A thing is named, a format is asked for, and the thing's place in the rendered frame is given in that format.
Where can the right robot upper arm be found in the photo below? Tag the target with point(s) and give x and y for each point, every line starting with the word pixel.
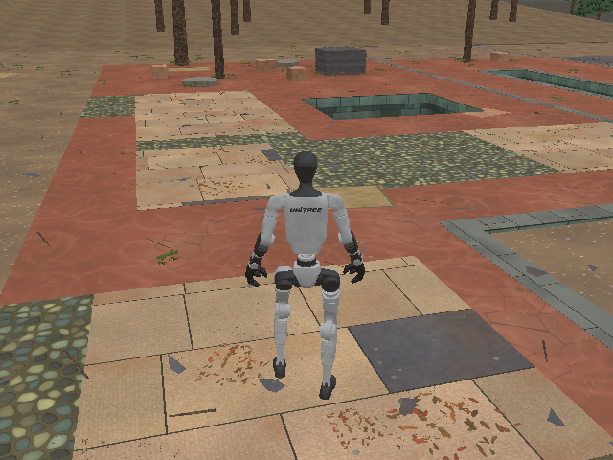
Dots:
pixel 335 202

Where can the right robot thigh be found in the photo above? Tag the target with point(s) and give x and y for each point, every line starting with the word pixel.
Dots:
pixel 330 285

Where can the left robot thigh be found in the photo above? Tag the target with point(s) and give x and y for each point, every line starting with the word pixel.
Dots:
pixel 283 279

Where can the right robot hand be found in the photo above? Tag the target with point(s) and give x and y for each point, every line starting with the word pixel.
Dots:
pixel 352 268

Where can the robot thigh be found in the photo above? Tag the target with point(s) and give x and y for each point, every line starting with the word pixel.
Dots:
pixel 330 285
pixel 283 279

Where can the left robot hand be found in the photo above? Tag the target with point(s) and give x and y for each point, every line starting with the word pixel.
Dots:
pixel 253 272

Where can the left robot upper arm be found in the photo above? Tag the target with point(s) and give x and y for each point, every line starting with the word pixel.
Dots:
pixel 275 203

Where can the robot right forearm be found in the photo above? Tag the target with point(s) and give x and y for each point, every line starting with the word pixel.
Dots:
pixel 353 251

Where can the robot left forearm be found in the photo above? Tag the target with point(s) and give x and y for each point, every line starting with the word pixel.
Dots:
pixel 258 254

